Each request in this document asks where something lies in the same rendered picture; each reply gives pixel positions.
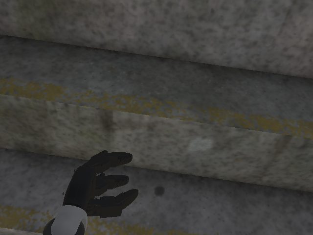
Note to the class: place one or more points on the robot left hand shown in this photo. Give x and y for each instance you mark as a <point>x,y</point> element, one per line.
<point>85,185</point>

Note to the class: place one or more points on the robot left forearm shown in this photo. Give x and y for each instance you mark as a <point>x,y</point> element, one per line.
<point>67,220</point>

